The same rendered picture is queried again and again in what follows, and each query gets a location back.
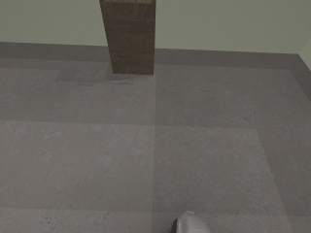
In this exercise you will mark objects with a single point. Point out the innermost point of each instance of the cabinet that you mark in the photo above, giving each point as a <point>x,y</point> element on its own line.
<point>130,30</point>

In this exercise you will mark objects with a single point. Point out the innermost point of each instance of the robot right thigh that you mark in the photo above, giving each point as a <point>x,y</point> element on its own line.
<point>192,224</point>

